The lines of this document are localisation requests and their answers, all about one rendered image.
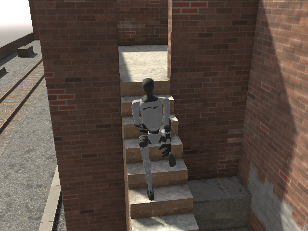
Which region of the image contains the robot left forearm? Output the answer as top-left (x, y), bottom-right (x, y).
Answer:
top-left (133, 120), bottom-right (143, 130)

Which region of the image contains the robot right hand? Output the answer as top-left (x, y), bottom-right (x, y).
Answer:
top-left (159, 143), bottom-right (171, 157)

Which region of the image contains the robot left foot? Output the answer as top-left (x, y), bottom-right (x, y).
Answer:
top-left (147, 188), bottom-right (154, 201)

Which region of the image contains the robot left hand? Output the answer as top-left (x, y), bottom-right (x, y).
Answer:
top-left (139, 124), bottom-right (148, 133)

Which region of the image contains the robot right forearm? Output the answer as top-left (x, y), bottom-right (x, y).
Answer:
top-left (164, 119), bottom-right (171, 144)

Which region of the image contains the robot left upper arm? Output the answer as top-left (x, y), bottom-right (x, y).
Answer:
top-left (131, 99), bottom-right (141, 125)

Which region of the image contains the humanoid robot torso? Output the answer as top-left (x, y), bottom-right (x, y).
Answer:
top-left (140, 96), bottom-right (163, 144)

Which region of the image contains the robot right upper arm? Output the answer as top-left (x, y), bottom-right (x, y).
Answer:
top-left (160, 97), bottom-right (170, 125)

